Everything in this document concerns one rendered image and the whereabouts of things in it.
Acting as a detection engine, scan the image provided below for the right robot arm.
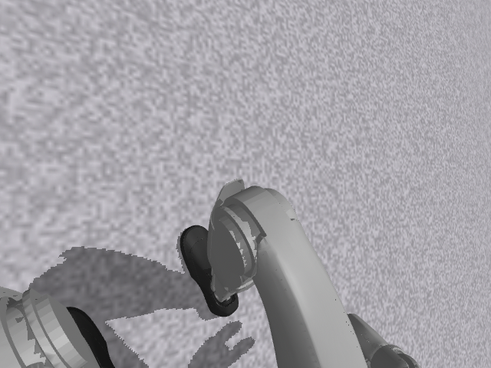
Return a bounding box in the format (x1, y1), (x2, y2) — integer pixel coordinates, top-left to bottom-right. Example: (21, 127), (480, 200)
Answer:
(371, 344), (422, 368)

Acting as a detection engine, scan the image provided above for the right robot hand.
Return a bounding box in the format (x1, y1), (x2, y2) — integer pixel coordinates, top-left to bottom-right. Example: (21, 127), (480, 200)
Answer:
(348, 314), (389, 368)

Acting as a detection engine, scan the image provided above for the right robot foot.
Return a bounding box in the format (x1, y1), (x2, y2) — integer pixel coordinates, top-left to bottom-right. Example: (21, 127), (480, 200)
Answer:
(180, 225), (239, 317)

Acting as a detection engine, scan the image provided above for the left robot foot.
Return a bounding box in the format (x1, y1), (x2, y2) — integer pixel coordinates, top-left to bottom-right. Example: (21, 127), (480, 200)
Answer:
(67, 307), (115, 368)

